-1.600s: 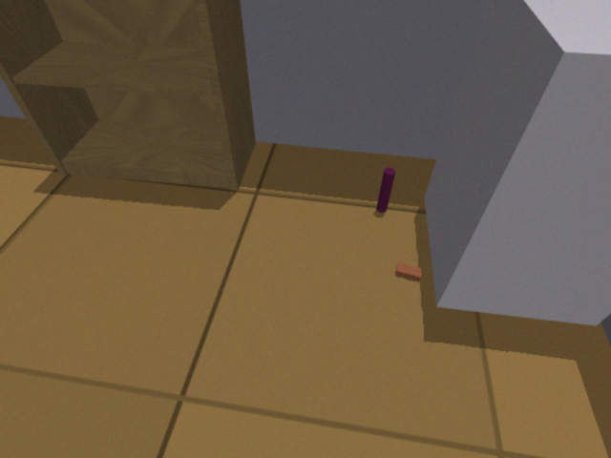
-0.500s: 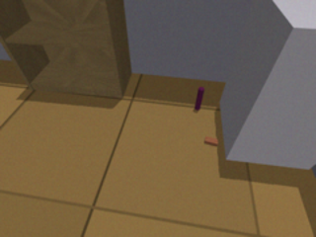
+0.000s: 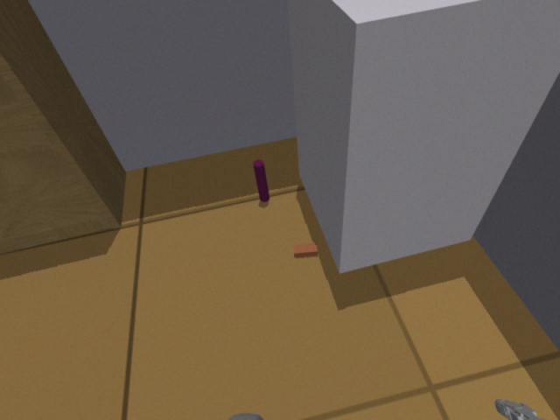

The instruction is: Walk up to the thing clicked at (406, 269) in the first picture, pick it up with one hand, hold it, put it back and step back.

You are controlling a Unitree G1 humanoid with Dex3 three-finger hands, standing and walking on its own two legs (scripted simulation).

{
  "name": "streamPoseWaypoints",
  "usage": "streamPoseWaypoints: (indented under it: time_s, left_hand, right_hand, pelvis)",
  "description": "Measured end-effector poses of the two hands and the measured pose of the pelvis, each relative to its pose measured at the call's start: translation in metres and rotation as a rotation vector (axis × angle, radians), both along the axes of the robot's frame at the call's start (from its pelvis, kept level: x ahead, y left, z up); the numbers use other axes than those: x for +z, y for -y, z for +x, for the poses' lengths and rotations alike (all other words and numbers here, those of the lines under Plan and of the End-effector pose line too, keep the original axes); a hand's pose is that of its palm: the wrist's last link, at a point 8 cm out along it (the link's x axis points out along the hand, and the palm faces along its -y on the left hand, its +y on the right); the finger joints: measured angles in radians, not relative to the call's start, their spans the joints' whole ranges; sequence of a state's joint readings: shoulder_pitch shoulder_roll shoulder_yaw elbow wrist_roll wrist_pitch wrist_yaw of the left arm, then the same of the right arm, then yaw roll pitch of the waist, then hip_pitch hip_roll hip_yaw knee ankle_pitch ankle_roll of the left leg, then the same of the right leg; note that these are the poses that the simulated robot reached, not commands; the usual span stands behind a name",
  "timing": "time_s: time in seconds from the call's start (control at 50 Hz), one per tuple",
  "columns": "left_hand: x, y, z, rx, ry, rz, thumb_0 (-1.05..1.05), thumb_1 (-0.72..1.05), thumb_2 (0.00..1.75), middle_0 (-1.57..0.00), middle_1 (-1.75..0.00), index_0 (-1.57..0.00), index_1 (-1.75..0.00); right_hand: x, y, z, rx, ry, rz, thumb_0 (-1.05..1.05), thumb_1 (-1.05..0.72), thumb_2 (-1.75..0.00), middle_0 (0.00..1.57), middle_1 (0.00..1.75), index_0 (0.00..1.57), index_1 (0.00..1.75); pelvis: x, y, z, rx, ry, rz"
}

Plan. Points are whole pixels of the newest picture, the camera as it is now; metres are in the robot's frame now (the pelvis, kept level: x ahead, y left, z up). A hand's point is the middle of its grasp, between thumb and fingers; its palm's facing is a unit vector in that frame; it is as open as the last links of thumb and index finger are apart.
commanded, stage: walk up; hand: left
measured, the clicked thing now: (305, 250) +0.91 +0.03 -0.74
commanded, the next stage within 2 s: none
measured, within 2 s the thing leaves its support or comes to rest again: neither
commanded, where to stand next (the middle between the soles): +0.48 +0.12 m, yaw -42 degrees
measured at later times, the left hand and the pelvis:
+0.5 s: hand (132, 283) +0.39 +0.35 -0.11, palm faces -0.37 -0.81 -0.44, open 7.4 cm; pelvis +0.20 +0.11 +0.01, yaw -18 degrees
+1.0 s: hand (142, 224) +0.58 +0.41 -0.16, palm faces -0.49 -0.71 -0.50, open 7.4 cm; pelvis +0.39 +0.17 -0.04, yaw -32 degrees
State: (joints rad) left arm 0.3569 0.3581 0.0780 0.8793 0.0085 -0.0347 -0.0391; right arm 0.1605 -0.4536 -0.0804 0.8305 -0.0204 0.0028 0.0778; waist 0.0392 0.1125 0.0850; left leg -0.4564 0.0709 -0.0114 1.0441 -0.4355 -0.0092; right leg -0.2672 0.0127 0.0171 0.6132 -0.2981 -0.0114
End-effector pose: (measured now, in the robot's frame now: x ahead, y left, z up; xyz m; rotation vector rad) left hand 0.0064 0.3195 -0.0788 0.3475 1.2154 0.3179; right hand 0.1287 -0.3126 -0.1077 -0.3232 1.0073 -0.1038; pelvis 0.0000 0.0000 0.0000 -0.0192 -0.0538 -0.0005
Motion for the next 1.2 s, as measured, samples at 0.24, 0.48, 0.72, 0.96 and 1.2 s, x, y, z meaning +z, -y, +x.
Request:
streamPoseWaypoints:
  time_s: [0.24, 0.48, 0.72, 0.96, 1.2]
  left_hand:
    - [-0.029, -0.074, 0.175, -0.253, 0.017, 0.004, 0.01, 0.9, 0.9, -0.21, -0.3, -0.21, -0.3]
    - [0.007, -0.073, 0.378, -0.514, 0.094, 0.002, 0.01, 0.9, 0.9, -0.2, -0.3, -0.2, -0.3]
    - [0.009, -0.038, 0.501, -0.615, 0.212, 0.035, 0.01, 0.9, 0.9, -0.2, -0.3, -0.21, -0.3]
    - [-0.022, -0.115, 0.568, -0.664, 0.06, 0.075, 0.01, 0.89, 0.9, -0.21, -0.3, -0.21, -0.3]
    - [-0.04, -0.11, 0.663, -0.743, -0.035, -0.022, 0.01, 0.9, 0.9, -0.2, -0.3, -0.2, -0.3]
  right_hand:
    - [0.018, -0.04, 0.036, -0.152, 0.035, -0.104, 0.0, -0.9, -0.9, 0.21, 0.3, 0.2, 0.3]
    - [0.024, -0.101, -0.011, -0.418, -0.152, -0.05, 0.0, -0.9, -0.9, 0.21, 0.3, 0.2, 0.3]
    - [-0.021, -0.117, 0.051, -0.513, -0.204, 0.029, 0.01, -0.9, -0.9, 0.21, 0.3, 0.2, 0.3]
    - [-0.005, -0.131, 0.172, -0.543, -0.043, -0.094, 0.0, -0.9, -0.9, 0.21, 0.3, 0.2, 0.3]
    - [0.021, -0.206, 0.165, -0.689, -0.149, -0.099, 0.0, -0.9, -0.9, 0.21, 0.3, 0.2, 0.3]
  pelvis:
    - [-0.018, -0.073, 0.107, -0.155, -0.017, 0.002]
    - [0.009, -0.105, 0.197, -0.296, -0.024, 0.031]
    - [-0.011, -0.102, 0.284, -0.419, -0.007, 0.004]
    - [-0.028, -0.16, 0.378, -0.531, -0.027, 0.01]
    - [-0.009, -0.182, 0.441, -0.634, -0.017, 0.008]
